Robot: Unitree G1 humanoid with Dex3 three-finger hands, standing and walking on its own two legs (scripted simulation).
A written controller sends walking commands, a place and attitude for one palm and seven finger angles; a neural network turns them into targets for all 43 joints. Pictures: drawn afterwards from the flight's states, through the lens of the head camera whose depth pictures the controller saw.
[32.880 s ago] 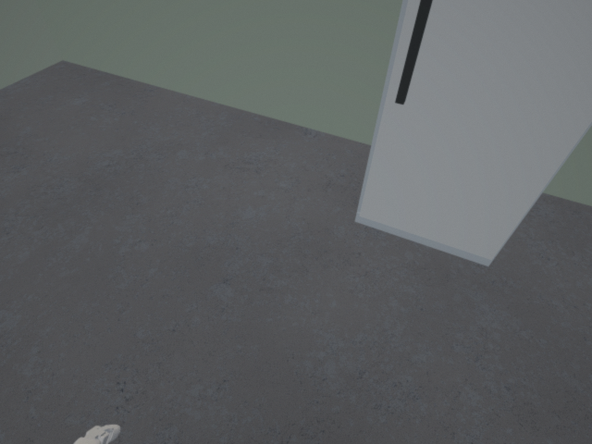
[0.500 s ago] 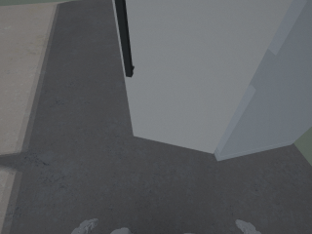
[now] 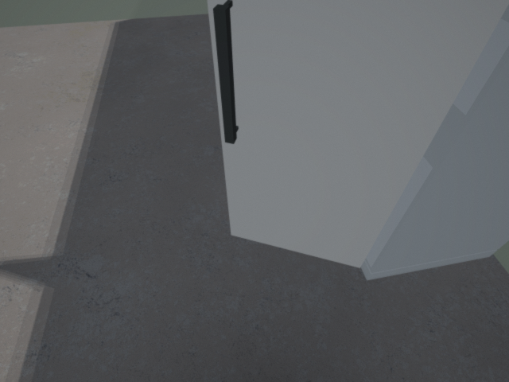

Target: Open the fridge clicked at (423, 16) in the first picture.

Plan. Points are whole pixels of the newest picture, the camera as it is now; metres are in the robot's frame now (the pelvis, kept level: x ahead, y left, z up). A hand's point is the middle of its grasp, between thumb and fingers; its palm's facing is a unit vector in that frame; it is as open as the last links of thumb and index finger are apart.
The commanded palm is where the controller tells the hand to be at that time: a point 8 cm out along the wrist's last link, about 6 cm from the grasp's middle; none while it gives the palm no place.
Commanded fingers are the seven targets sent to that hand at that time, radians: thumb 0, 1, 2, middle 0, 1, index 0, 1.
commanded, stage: let the arm hang, fingers relaxed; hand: left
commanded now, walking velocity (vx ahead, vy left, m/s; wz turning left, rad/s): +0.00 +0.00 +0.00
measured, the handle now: (230, 80) +0.75 +0.11 +0.08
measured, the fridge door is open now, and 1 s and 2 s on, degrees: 63 63 63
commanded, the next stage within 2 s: look to check the result in 0.32 s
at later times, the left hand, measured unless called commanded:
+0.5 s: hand out of the picture +0.09 +0.23 -0.16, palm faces -0.04 -0.95 -0.32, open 7.4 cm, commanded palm none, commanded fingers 0.00 0.90 0.90 -0.20 -0.30 -0.20 -0.30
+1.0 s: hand out of the picture +0.12 +0.23 -0.15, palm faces -0.04 -0.94 -0.33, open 7.4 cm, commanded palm none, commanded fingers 0.00 0.90 0.90 -0.20 -0.30 -0.20 -0.30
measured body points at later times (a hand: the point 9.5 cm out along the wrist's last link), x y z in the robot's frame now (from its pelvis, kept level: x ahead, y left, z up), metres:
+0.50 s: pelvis +0.01 +0.00 +0.01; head +0.03 +0.00 +0.45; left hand +0.09 +0.28 -0.13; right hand +0.08 -0.30 -0.13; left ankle +0.03 +0.11 -0.74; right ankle +0.01 -0.15 -0.74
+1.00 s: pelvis +0.03 -0.01 +0.01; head +0.05 -0.02 +0.46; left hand +0.12 +0.28 -0.13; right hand +0.11 -0.31 -0.13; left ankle +0.03 +0.11 -0.74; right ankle +0.01 -0.15 -0.74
